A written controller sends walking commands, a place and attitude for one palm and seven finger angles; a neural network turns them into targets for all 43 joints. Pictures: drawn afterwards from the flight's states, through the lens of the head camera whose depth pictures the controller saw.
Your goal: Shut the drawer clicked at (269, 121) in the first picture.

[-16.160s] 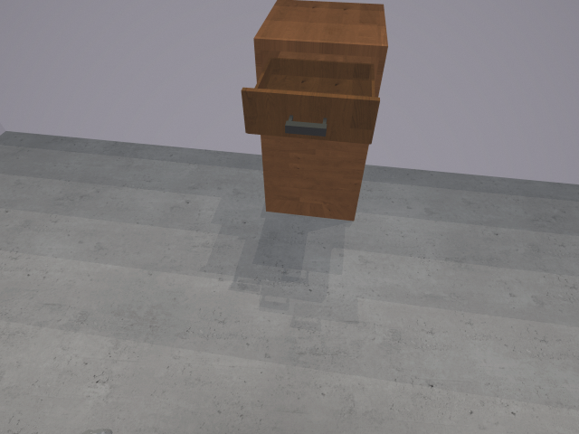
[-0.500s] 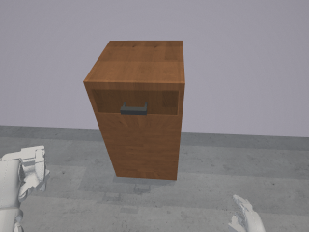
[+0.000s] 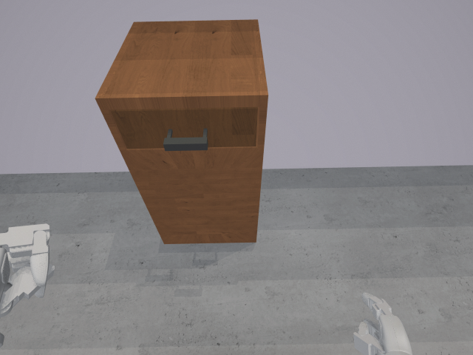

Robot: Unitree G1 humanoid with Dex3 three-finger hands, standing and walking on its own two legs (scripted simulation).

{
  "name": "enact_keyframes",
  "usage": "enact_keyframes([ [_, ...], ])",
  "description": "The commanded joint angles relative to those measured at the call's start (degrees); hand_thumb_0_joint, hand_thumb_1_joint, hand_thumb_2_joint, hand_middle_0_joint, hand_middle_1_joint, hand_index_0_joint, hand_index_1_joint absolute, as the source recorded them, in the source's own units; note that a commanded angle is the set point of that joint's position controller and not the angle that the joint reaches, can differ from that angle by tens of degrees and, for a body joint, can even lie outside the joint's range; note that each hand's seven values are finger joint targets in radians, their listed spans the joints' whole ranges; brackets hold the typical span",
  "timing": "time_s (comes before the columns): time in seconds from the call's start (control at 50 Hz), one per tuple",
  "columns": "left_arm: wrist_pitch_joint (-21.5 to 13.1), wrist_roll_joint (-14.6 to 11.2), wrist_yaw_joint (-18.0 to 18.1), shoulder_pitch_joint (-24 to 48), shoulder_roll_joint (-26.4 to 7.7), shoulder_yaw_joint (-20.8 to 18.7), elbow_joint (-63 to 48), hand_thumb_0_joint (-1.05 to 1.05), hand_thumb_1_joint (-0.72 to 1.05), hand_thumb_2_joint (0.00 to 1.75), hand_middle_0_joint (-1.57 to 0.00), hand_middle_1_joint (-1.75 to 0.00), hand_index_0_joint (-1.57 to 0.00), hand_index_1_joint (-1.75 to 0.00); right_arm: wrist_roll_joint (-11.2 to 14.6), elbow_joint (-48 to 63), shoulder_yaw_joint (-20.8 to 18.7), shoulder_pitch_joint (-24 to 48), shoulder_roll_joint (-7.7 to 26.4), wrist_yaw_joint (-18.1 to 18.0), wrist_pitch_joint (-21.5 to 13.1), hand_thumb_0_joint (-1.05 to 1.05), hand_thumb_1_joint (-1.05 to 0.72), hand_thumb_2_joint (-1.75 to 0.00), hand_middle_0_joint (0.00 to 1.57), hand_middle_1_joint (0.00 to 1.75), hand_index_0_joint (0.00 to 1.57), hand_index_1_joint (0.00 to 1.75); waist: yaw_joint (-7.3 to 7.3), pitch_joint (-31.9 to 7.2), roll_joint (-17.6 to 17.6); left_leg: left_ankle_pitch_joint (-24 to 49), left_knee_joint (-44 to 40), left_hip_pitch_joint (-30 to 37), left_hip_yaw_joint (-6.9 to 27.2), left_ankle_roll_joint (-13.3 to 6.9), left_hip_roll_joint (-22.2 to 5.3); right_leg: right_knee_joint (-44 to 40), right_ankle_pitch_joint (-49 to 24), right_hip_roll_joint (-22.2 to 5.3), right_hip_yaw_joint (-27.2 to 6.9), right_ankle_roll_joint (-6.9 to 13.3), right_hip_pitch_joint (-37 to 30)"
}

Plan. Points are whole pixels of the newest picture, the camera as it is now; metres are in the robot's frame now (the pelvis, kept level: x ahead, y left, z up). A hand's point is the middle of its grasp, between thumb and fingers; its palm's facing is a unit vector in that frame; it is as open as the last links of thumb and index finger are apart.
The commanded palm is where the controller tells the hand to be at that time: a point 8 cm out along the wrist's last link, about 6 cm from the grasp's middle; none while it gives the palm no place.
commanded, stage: step back with the hand held close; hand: left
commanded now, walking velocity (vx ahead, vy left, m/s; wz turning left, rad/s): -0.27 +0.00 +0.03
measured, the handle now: (186, 138) +0.64 +0.19 -0.07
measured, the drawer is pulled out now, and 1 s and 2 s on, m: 0.00 0.00 0.00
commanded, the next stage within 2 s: stop stepping back and stand still in 0.82 s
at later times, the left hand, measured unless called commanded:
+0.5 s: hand out of the picture +0.11 +0.25 +0.16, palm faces +0.39 -0.81 -0.43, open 3.2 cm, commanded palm +0.05 +0.29 +0.17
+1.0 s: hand out of the picture +0.03 +0.21 +0.16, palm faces +0.21 -0.83 -0.51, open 3.2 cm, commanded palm -0.03 +0.26 +0.17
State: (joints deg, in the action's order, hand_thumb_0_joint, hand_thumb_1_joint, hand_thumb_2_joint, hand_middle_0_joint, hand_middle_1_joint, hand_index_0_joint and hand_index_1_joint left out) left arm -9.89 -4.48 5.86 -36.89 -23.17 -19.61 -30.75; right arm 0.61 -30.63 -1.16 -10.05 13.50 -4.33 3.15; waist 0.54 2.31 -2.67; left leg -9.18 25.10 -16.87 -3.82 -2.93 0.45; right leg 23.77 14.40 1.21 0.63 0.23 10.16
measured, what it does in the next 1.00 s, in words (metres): walks backwards: right foot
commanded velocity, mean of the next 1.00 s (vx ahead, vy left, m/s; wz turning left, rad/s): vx -0.28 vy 0.01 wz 0.01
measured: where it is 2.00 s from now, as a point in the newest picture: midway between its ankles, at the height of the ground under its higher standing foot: outside the picture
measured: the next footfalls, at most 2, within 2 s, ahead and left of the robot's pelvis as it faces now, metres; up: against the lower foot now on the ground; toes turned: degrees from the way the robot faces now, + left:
right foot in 0.84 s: -0.23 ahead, -0.12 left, +0.00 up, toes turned +0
left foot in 1.54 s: -0.12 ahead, +0.16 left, +0.00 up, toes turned +4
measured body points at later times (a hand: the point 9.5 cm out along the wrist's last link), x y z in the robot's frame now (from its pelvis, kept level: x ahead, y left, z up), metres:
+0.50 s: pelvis -0.07 +0.01 -0.01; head -0.06 +0.02 +0.44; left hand +0.08 +0.29 +0.18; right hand +0.11 -0.23 -0.10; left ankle +0.00 +0.09 -0.73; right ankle -0.02 -0.11 -0.74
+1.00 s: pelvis -0.17 -0.01 -0.01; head -0.14 +0.00 +0.43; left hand +0.01 +0.25 +0.19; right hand +0.00 -0.25 -0.10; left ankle +0.00 +0.09 -0.74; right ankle -0.27 -0.12 -0.74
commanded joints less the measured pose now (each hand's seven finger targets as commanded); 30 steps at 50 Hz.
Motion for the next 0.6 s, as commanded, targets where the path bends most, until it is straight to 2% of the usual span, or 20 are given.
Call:
enact_keyframes([
  [0.0, -4.1, 0.0, 2.0, -0.9, -8.5, -7.6, -12.6, 0.00, 0.90, 0.90, -1.40, -1.60, -1.40, -1.60, -0.1, 9.7, -2.2, 5.0, 6.5, -0.4, -3.4, 0.00, -0.90, -0.90, 0.20, 0.30, 0.20, 0.30, -0.26, -10.6, -0.6, 12.7, -1.9, 6.0, 5.8, -0.1, -5.3, -0.5, -14.9, -1.8, -1.9, -1.4, 0.8],
  [0.02, -4.3, 0.1, 2.2, -0.9, -9.2, -8.4, -13.3, 0.00, 0.90, 0.90, -1.40, -1.60, -1.40, -1.60, -0.2, 9.7, -2.3, 5.3, 6.8, -0.6, -3.7, 0.00, -0.90, -0.90, 0.20, 0.30, 0.20, 0.30, -0.12, -10.9, -1.6, 9.8, -2.6, 4.7, 6.3, -0.2, -5.3, -0.2, -13.6, -1.6, -2.0, -1.3, 0.1],
  [0.06, -4.8, 0.3, 2.4, -1.5, -8.5, -8.1, -12.7, 0.00, 0.90, 0.90, -1.40, -1.60, -1.40, -1.60, -0.2, 9.7, -2.2, 5.1, 6.6, -0.6, -4.2, 0.00, -0.90, -0.90, 0.20, 0.30, 0.20, 0.30, -0.42, -9.3, -1.7, 3.5, -4.3, 1.1, 7.3, -0.4, -5.8, 0.7, -10.4, -1.2, -1.9, -1.1, -0.3],
  [0.12, -5.7, 0.9, 2.7, -0.6, -9.2, -9.3, -13.1, 0.00, 0.90, 0.90, -1.40, -1.60, -1.40, -1.60, -0.4, 10.0, -2.2, 5.5, 7.2, -0.9, -5.1, 0.00, -0.90, -0.90, 0.20, 0.30, 0.20, 0.30, -0.54, -7.1, -2.8, -9.8, -7.4, -6.7, 9.3, -1.2, -6.6, 1.9, -5.8, -0.4, -2.5, -1.1, -2.6],
  [0.16, -6.3, 1.3, 2.7, -0.9, -8.2, -8.8, -12.7, 0.00, 0.90, 0.90, -1.40, -1.60, -1.40, -1.60, -0.4, 10.1, -2.0, 5.1, 7.2, -0.9, -5.7, 0.00, -0.90, -0.90, 0.20, 0.30, 0.20, 0.30, -0.51, -6.4, -3.1, -16.5, -9.7, -11.8, 11.2, -1.8, -7.7, 4.7, -3.7, 0.2, -2.3, -1.0, -5.1],
  [0.22, -6.9, 2.1, 2.6, 0.0, -8.6, -9.7, -14.2, 0.00, 0.90, 0.90, -1.40, -1.60, -1.40, -1.60, -0.7, 10.1, -2.3, 5.2, 7.7, -1.1, -7.1, 0.00, -0.90, -0.90, 0.20, 0.30, 0.20, 0.30, -0.18, -6.8, -6.1, -26.4, -13.6, -19.3, 14.3, -3.0, -10.4, 10.5, -1.8, 1.9, -1.8, -1.2, -9.5],
  [0.28, -7.1, 2.4, 2.6, 0.0, -8.2, -9.9, -13.7, 0.00, 0.90, 0.90, -1.40, -1.60, -1.40, -1.60, -0.8, 9.6, -2.4, 4.6, 7.3, -1.2, -7.9, 0.00, -0.90, -0.90, 0.20, 0.30, 0.20, 0.30, -0.22, -6.6, -4.5, -28.1, -12.5, -22.7, 13.9, -3.3, -10.6, 12.0, -0.4, 1.8, -2.7, -0.8, -10.1],
  [0.32, -7.1, 2.4, 2.7, 0.3, -8.9, -10.3, -14.5, 0.00, 0.90, 0.90, -1.40, -1.60, -1.40, -1.60, -0.9, 9.4, -2.6, 4.0, 7.1, -1.0, -8.2, 0.00, -0.90, -0.90, 0.20, 0.30, 0.20, 0.30, -0.46, -6.6, -0.6, -25.6, -6.8, -20.1, 11.1, -2.1, -7.7, 6.5, 3.2, 0.1, -6.2, 0.2, -6.0],
  [0.34, -7.2, 2.0, 2.7, 0.6, -8.1, -9.2, -14.3, 0.00, 0.90, 0.90, -1.40, -1.60, -1.40, -1.60, -0.9, 9.0, -2.6, 3.6, 6.5, -0.8, -8.2, 0.00, -0.90, -0.90, 0.20, 0.30, 0.20, 0.30, -0.72, -5.8, 3.2, -22.3, -1.5, -16.1, 8.9, -0.8, -4.9, 0.9, 7.7, -2.7, -9.8, 1.5, 0.1],
  [0.38, -7.3, 1.5, 3.4, 3.0, -8.4, -8.0, -14.5, 0.00, 0.90, 0.90, -1.40, -1.60, -1.40, -1.60, -1.0, 6.8, -2.9, 2.6, 5.9, -0.2, -7.8, 0.00, -0.90, -0.90, 0.20, 0.30, 0.20, 0.30, -1.47, -5.7, 10.0, -12.2, 15.2, -2.4, 5.0, 2.4, 0.0, -10.3, 13.0, -11.6, -18.4, 5.4, 17.0],
  [0.4, -7.2, 1.7, 3.9, 4.4, -8.0, -7.0, -14.4, 0.00, 0.90, 0.90, -1.40, -1.60, -1.40, -1.60, -1.1, 5.8, -2.8, 2.2, 5.4, 0.0, -7.6, 0.00, -0.90, -0.90, 0.20, 0.30, 0.20, 0.30, -2.00, -6.1, 11.7, -9.9, 19.6, 0.4, 4.5, 2.8, 0.6, -10.9, 9.4, -14.4, -18.3, 6.7, 19.2],
  [0.42, -7.1, 1.8, 4.3, 5.8, -8.6, -7.2, -15.0, 0.00, 0.90, 0.90, -1.40, -1.60, -1.40, -1.60, -1.3, 5.5, -2.9, 2.2, 5.4, 0.0, -7.4, 0.00, -0.90, -0.90, 0.20, 0.30, 0.20, 0.30, -2.41, -6.7, 11.2, -8.9, 20.6, 1.4, 4.6, 2.8, 1.0, -10.0, 4.4, -14.6, -17.6, 7.1, 19.4],
  [0.44, -6.9, 1.9, 4.5, 5.5, -8.3, -7.0, -13.7, 0.00, 0.90, 0.90, -1.40, -1.60, -1.40, -1.60, -1.1, 5.2, -2.7, 2.7, 4.8, -0.1, -7.2, 0.00, -0.90, -0.90, 0.20, 0.30, 0.20, 0.30, -2.31, -5.9, 10.9, -8.5, 17.4, 1.3, 5.1, 2.6, 0.2, -8.0, 0.7, -13.7, -14.2, 6.3, 17.9],
  [0.46, -7.0, 2.0, 4.5, 5.8, -8.4, -6.8, -14.3, 0.00, 0.90, 0.90, -1.40, -1.60, -1.40, -1.60, -1.1, 5.3, -2.4, 3.1, 5.0, -0.3, -7.1, 0.00, -0.90, -0.90, 0.20, 0.30, 0.20, 0.30, -2.28, -4.8, 8.0, -7.4, 10.1, 1.2, 5.7, 2.2, -0.2, -5.5, -0.8, -11.1, -11.2, 4.7, 16.7],
  [0.48, -7.1, 2.0, 4.5, 5.5, -9.3, -7.7, -14.8, 0.00, 0.90, 0.90, -1.40, -1.60, -1.40, -1.60, -1.0, 5.6, -2.2, 4.1, 5.7, -0.7, -7.1, 0.00, -0.90, -0.90, 0.20, 0.30, 0.20, 0.30, -1.84, -3.8, 3.2, -4.9, 1.8, -0.8, 8.1, 1.2, -1.9, -2.0, -0.6, -6.3, -7.8, 2.1, 14.3],
  [0.5, -7.6, 2.1, 4.3, 5.4, -9.8, -8.2, -16.2, 0.00, 0.90, 0.90, -1.40, -1.60, -1.40, -1.60, -1.0, 6.1, -2.2, 4.7, 6.7, -1.0, -7.3, 0.00, -0.90, -0.90, 0.20, 0.30, 0.20, 0.30, -1.32, -4.0, -2.9, -2.3, -4.5, -4.9, 12.5, -0.2, -5.7, 2.7, -2.0, -1.2, -4.1, -0.2, 9.3],
  [0.52, -8.4, 2.6, 4.0, 4.6, -11.2, -9.5, -16.3, 0.00, 0.90, 0.90, -1.40, -1.60, -1.40, -1.60, -0.8, 6.2, -2.6, 5.3, 7.2, -1.2, -7.8, 0.00, -0.90, -0.90, 0.20, 0.30, 0.20, 0.30, -1.19, -6.1, -9.0, -11.1, -11.9, -11.6, 18.4, -2.2, -11.6, 12.0, 0.3, 2.1, -1.6, -1.3, 1.7],
  [0.54, -8.6, 3.0, 3.6, 1.2, -9.6, -10.4, -13.6, 0.00, 0.90, 0.90, -1.40, -1.60, -1.40, -1.60, -1.3, 6.6, -2.6, 5.2, 6.8, -1.1, -8.4, 0.00, -0.90, -0.90, 0.20, 0.30, 0.20, 0.30, -0.51, -7.9, -13.0, -25.3, -19.1, -19.9, 25.3, -4.8, -16.3, 23.4, 5.2, 4.8, -1.8, -1.3, -5.2],
  [0.56, -8.4, 3.3, 3.4, 3.3, -9.7, -10.7, -15.6, 0.00, 0.90, 0.90, -1.40, -1.60, -1.40, -1.60, -2.1, 7.1, -2.5, 5.1, 6.5, -0.9, -8.9, 0.00, -0.90, -0.90, 0.20, 0.30, 0.20, 0.30, -0.69, -7.1, -13.8, -30.4, -21.6, -24.5, 29.0, -7.2, -19.2, 32.2, 6.8, 4.6, -3.8, -1.2, -5.2],
  [0.58, -8.3, 3.5, 3.6, 4.1, -10.1, -11.1, -16.3, 0.00, 0.90, 0.90, -1.40, -1.60, -1.40, -1.60, -2.3, 6.6, -2.8, 4.3, 5.9, -0.6, -9.2, 0.00, -0.90, -0.90, 0.20, 0.30, 0.20, 0.30, -0.92, -6.8, -8.8, -27.1, -19.1, -22.7, 28.0, -8.1, -19.6, 35.6, 7.6, 4.2, -5.3, -0.9, -1.9],
])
